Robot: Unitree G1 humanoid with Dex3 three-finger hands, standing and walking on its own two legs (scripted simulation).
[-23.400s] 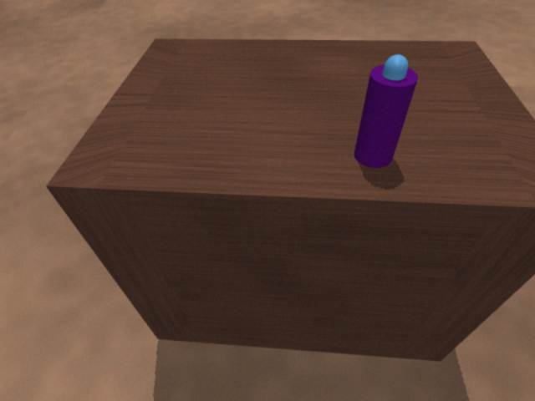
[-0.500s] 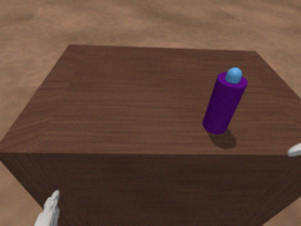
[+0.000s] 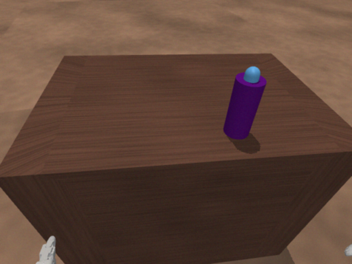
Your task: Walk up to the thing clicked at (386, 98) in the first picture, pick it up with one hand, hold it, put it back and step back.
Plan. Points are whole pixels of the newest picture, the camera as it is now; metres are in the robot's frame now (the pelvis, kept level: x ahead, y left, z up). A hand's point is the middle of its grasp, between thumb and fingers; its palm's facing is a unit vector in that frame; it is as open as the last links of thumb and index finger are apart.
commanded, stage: sink last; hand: right
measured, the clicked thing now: (244, 102) +0.51 -0.19 +0.14
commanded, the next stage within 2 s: home in 0.16 s
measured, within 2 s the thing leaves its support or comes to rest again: neither
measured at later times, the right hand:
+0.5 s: hand (336, 216) +0.19 -0.26 +0.12, palm faces +0.35 +0.87 -0.35, open 17.6 cm
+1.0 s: hand (255, 263) +0.19 -0.18 -0.09, palm faces +0.07 +0.98 -0.19, open 17.5 cm
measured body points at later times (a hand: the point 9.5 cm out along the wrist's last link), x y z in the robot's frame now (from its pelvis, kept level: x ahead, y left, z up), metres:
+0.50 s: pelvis -0.01 -0.01 +0.01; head -0.02 +0.00 +0.46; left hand +0.16 +0.22 -0.06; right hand +0.16 -0.30 +0.14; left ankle +0.03 +0.13 -0.73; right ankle +0.01 -0.15 -0.73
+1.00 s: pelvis +0.02 -0.01 +0.00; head +0.04 -0.01 +0.45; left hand +0.18 +0.22 -0.09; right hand +0.18 -0.23 -0.07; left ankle +0.04 +0.13 -0.73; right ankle +0.01 -0.15 -0.73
